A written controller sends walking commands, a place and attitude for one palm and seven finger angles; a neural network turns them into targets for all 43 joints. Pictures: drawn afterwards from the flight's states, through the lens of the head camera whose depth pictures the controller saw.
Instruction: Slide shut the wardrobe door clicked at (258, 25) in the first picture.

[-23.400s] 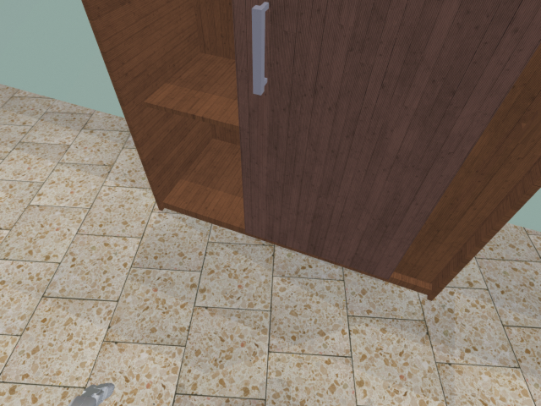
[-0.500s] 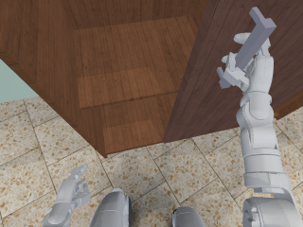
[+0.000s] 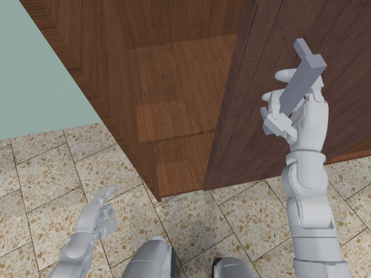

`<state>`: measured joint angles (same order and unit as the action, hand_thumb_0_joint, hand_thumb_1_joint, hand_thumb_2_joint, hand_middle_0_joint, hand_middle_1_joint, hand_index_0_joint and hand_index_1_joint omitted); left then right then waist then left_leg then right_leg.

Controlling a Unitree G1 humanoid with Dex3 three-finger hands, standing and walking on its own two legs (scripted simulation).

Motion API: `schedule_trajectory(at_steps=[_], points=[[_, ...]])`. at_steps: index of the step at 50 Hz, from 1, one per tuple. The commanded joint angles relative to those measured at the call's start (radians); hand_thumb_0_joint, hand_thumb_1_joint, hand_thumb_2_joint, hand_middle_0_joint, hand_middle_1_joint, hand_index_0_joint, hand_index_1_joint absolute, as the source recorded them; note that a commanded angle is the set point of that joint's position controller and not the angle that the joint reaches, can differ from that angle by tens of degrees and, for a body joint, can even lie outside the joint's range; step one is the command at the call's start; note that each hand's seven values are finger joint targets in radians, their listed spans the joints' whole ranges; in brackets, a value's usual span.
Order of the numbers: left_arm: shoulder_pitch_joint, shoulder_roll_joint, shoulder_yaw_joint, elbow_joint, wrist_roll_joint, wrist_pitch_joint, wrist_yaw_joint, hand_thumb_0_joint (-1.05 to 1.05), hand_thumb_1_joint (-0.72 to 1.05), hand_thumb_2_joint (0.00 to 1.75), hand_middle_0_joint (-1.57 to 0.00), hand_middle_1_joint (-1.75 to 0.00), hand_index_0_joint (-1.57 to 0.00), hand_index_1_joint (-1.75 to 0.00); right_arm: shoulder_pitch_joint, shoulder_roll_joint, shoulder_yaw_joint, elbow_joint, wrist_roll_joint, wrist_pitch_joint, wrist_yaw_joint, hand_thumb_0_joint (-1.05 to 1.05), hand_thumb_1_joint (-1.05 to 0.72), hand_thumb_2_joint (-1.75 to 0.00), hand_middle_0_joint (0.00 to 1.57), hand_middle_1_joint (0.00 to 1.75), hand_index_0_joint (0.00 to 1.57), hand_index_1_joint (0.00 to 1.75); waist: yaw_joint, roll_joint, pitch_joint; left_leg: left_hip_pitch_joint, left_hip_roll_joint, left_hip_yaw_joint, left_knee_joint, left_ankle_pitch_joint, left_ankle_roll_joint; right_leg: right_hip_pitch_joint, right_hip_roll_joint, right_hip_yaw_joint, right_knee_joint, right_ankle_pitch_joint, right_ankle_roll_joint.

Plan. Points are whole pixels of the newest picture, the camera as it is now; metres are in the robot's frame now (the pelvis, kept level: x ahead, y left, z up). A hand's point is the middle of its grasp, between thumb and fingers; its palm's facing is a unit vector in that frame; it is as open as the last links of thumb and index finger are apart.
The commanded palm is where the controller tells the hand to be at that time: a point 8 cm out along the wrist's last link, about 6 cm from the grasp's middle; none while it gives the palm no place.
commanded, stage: step sideways, sliding the door along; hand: right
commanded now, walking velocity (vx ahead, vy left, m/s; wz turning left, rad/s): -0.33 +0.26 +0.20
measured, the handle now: (282, 94) +0.41 -0.19 +0.11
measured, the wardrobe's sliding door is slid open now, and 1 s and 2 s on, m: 0.22 0.00 0.00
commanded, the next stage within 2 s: stop walking and hold the door there in 1.14 s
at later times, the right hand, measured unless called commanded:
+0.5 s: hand (169, 140) +0.33 +0.01 +0.11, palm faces +0.03 +0.99 -0.12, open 6.1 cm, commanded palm +0.31 -0.01 +0.12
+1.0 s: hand (138, 138) +0.33 +0.06 +0.12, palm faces +0.35 +0.93 -0.07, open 6.6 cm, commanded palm +0.29 +0.09 +0.12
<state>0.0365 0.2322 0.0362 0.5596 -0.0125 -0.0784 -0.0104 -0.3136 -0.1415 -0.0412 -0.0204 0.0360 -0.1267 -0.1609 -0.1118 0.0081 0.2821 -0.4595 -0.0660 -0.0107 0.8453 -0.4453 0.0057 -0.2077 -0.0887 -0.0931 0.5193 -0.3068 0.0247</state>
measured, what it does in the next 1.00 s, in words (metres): steps to the left: left foot, then right foot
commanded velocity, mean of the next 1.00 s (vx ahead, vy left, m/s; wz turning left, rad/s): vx -0.16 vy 0.29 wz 0.01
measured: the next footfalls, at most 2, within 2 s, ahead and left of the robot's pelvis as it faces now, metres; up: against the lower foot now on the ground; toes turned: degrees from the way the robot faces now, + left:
left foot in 0.26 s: +0.10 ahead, +0.21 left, +0.00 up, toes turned +7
right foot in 0.50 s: +0.00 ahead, +0.01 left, +0.00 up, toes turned +0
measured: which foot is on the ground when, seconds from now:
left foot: up 0.00-0.24, down 0.26-0.50, up 0.52-0.84, down 0.86-1.00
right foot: down 0.00-0.28, up 0.30-0.48, down 0.50-0.88, up 0.90-1.00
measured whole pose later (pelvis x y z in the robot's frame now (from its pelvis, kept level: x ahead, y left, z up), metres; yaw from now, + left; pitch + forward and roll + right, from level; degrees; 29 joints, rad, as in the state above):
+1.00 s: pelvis -0.10 +0.25 +0.00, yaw +7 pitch +1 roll +1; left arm 0.13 0.26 0.02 0.69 -0.05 -0.07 0.07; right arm -0.49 -0.26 -0.28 0.34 0.12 0.01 -0.23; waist -0.04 -0.05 0.16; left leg -0.30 0.04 0.09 0.52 -0.23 -0.01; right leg -0.37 -0.10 -0.03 0.79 -0.46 0.02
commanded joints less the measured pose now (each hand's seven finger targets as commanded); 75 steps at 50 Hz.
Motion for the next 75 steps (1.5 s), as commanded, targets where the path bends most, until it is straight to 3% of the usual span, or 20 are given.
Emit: schedule_trajectory(at_steps=[1,11,13,14,16,23,25,26,31,40,45,50,52,62,63,66,68,69,71,75], points=[[0.018,0.106,0.028,-0.138,0.012,-0.086,-0.023,0.00,0.90,0.90,-0.20,-0.30,-0.20,-0.30,-0.378,0.077,0.272,-0.391,-0.073,-0.126,0.096,0.00,-0.90,-0.90,0.45,1.40,0.45,1.40,0.127,-0.300,-0.586,-0.170,0.063,-0.006,0.078,0.058,-0.021,0.605,-0.337,0.080,-0.034,1.206,-0.146],[-0.005,0.066,0.005,-0.148,0.005,-0.092,-0.005,0.00,0.90,0.90,-0.20,-0.30,-0.20,-0.30,-0.276,0.048,0.257,-0.352,-0.058,-0.107,0.117,0.00,-0.90,-0.90,0.45,1.40,0.45,1.40,0.125,-0.308,-0.540,0.205,0.036,0.099,-0.319,0.356,-0.038,0.339,-0.251,-0.057,0.034,0.805,-0.046],[-0.015,0.017,-0.013,-0.149,-0.015,-0.084,0.005,0.00,0.90,0.90,-0.20,-0.30,-0.20,-0.30,-0.285,-0.016,0.241,-0.405,-0.066,-0.115,0.113,0.00,-0.90,-0.90,0.45,1.40,0.45,1.40,0.117,0.025,-0.574,0.369,0.156,-0.003,-0.448,0.964,-0.011,0.158,-0.100,-0.092,0.247,0.282,-0.015],[-0.049,-0.001,-0.021,-0.150,-0.012,-0.083,0.022,0.00,0.90,0.90,-0.20,-0.30,-0.20,-0.30,-0.267,-0.076,0.208,-0.426,-0.064,-0.109,0.102,0.00,-0.90,-0.90,0.45,1.40,0.45,1.40,0.093,0.228,-0.609,0.441,0.318,-0.236,-0.430,1.338,0.074,-0.058,0.034,-0.041,0.415,-0.251,-0.031],[-0.006,-0.004,-0.033,-0.113,-0.008,-0.090,0.038,0.00,0.90,0.90,-0.20,-0.30,-0.20,-0.30,-0.077,-0.039,0.213,-0.373,-0.053,-0.094,0.082,0.00,-0.90,-0.90,0.45,1.40,0.45,1.40,0.066,0.286,-0.671,0.470,0.385,-0.274,-0.415,1.328,0.117,-0.130,0.061,0.118,0.588,-0.404,-0.002],[0.014,0.036,-0.010,-0.056,-0.005,-0.004,0.057,0.00,0.90,0.90,-0.20,-0.30,-0.20,-0.30,-0.230,-0.124,0.090,-0.402,-0.030,-0.147,0.075,0.00,-0.90,-0.90,0.45,1.40,0.45,1.40,0.146,0.117,-0.734,0.384,0.215,-0.091,-0.333,0.920,0.079,0.152,0.017,0.028,-0.090,0.097,0.009],[-0.011,0.112,0.026,-0.107,0.003,-0.004,0.062,0.00,0.90,0.90,-0.20,-0.30,-0.20,-0.30,-0.260,-0.132,0.095,-0.402,-0.010,-0.148,0.095,0.00,-0.90,-0.90,0.45,1.40,0.45,1.40,0.143,-0.307,-0.637,-0.116,0.061,0.011,0.001,0.063,-0.048,0.388,-0.459,0.500,-0.205,0.853,-0.183],[-0.025,0.093,0.021,-0.092,0.028,-0.014,0.052,0.00,0.90,0.90,-0.20,-0.30,-0.20,-0.30,-0.253,-0.118,0.069,-0.333,-0.045,-0.139,0.095,0.00,-0.90,-0.90,0.45,1.40,0.45,1.40,0.112,-0.185,-0.644,-0.140,0.043,-0.103,0.213,-0.062,-0.026,0.357,-0.534,0.537,-0.174,0.915,-0.260],[-0.002,0.120,0.041,-0.052,0.015,-0.031,0.036,0.00,0.90,0.90,-0.20,-0.30,-0.20,-0.30,-0.328,-0.109,0.048,-0.207,-0.036,-0.065,0.102,0.00,-0.90,-0.90,0.45,1.40,0.45,1.40,0.101,-0.308,-0.527,-0.189,0.091,-0.053,0.136,0.117,-0.037,0.375,-0.351,0.121,-0.100,0.835,-0.136],[0.052,0.123,0.033,-0.075,-0.018,-0.047,0.036,0.00,0.90,0.90,-0.20,-0.30,-0.20,-0.30,-0.457,-0.017,0.168,-0.145,-0.002,-0.038,0.104,0.00,-0.90,-0.90,0.45,1.40,0.45,1.40,0.157,-0.346,-0.539,0.231,0.016,0.115,-0.366,0.241,-0.042,0.261,-0.230,-0.004,-0.030,0.654,-0.048],[0.008,0.065,0.001,-0.036,-0.040,-0.052,0.073,0.00,0.90,0.90,-0.20,-0.30,-0.20,-0.30,-0.492,-0.170,0.078,-0.059,-0.002,-0.003,0.040,0.00,-0.90,-0.90,0.45,1.40,0.45,1.40,0.116,0.121,-0.612,0.446,0.370,-0.147,-0.440,1.134,0.124,-0.148,0.036,0.038,0.404,-0.262,-0.098],[0.053,0.094,0.011,0.013,-0.039,-0.037,0.103,0.00,0.90,0.90,-0.20,-0.30,-0.20,-0.30,-0.610,-0.107,0.083,-0.067,0.032,-0.039,0.031,0.00,-0.90,-0.90,0.45,1.40,0.45,1.40,0.161,0.081,-0.666,0.482,0.249,0.043,-0.208,1.006,0.073,0.033,-0.027,0.025,-0.045,0.159,-0.008],[0.089,0.164,0.053,-0.025,-0.027,-0.033,0.085,0.00,0.90,0.90,-0.20,-0.30,-0.20,-0.30,-0.633,-0.051,0.130,-0.091,0.049,-0.042,0.058,0.00,-0.90,-0.90,0.45,1.40,0.45,1.40,0.161,-0.303,-0.706,-0.072,0.087,0.043,0.029,0.060,-0.040,0.512,-0.405,0.432,-0.040,1.185,-0.176],[0.095,0.146,0.053,-0.062,-0.026,-0.034,0.006,0.00,0.90,0.90,-0.20,-0.30,-0.20,-0.30,-0.684,-0.101,0.103,-0.047,0.024,-0.014,0.108,0.00,-0.90,-0.90,0.45,1.40,0.45,1.40,0.156,-0.341,-0.612,-0.058,0.040,0.088,-0.030,0.144,-0.025,0.512,-0.271,0.105,-0.007,1.063,-0.113],[0.145,0.218,0.066,0.025,-0.011,0.004,0.031,0.00,0.90,0.90,-0.20,-0.30,-0.20,-0.30,-0.434,-0.715,-0.480,0.335,-0.017,-0.005,0.054,0.00,-0.90,-0.90,0.45,1.40,0.45,1.40,0.118,-0.366,-0.633,-0.040,0.017,0.111,-0.038,0.151,-0.042,0.479,-0.253,0.039,-0.010,1.075,-0.106],[0.109,0.148,0.028,-0.064,-0.035,-0.002,0.028,0.00,0.90,0.90,-0.20,-0.30,-0.20,-0.30,-0.479,-0.468,-0.228,0.184,-0.010,-0.024,0.094,0.00,-0.90,-0.90,0.45,1.40,0.45,1.40,0.110,-0.445,-0.598,0.151,0.017,0.152,-0.353,0.279,-0.028,0.366,-0.202,-0.049,0.112,0.879,-0.042],[0.115,0.137,0.025,-0.052,-0.047,-0.006,0.030,0.00,0.90,0.90,-0.20,-0.30,-0.20,-0.30,-0.434,-0.563,-0.298,0.229,-0.029,-0.044,0.083,0.00,-0.90,-0.90,0.45,1.40,0.45,1.40,0.109,-0.195,-0.639,0.456,0.126,0.048,-0.440,0.727,0.017,0.113,-0.084,-0.078,0.344,0.494,-0.003],[0.083,0.104,0.021,-0.070,-0.045,0.000,0.045,0.00,0.90,0.90,-0.20,-0.30,-0.20,-0.30,-0.365,-0.678,-0.398,0.292,-0.035,-0.040,0.066,0.00,-0.90,-0.90,0.45,1.40,0.45,1.40,0.091,0.173,-0.678,0.639,0.356,-0.250,-0.373,1.213,0.122,-0.192,0.056,-0.049,0.563,-0.177,0.017],[0.077,0.114,0.003,-0.045,-0.036,-0.004,0.072,0.00,0.90,0.90,-0.20,-0.30,-0.20,-0.30,-0.268,-0.725,-0.488,0.424,-0.023,0.006,0.055,0.00,-0.90,-0.90,0.45,1.40,0.45,1.40,0.103,0.154,-0.584,0.507,0.462,-0.237,-0.392,1.255,0.139,-0.268,0.030,0.132,0.646,-0.319,0.012],[0.053,0.151,-0.010,0.014,-0.038,-0.008,0.098,0.00,0.90,0.90,-0.20,-0.30,-0.20,-0.30,-0.270,-0.707,-0.526,0.465,-0.021,-0.036,0.027,0.00,-0.90,-0.90,0.45,1.40,0.45,1.40,0.102,0.211,-0.615,0.485,0.390,-0.132,-0.357,1.117,0.138,-0.218,0.049,0.102,0.448,-0.239,0.013]])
